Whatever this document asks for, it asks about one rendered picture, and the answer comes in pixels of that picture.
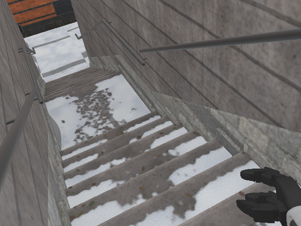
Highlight stairs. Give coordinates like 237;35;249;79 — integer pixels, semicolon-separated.
44;67;115;99
60;111;301;226

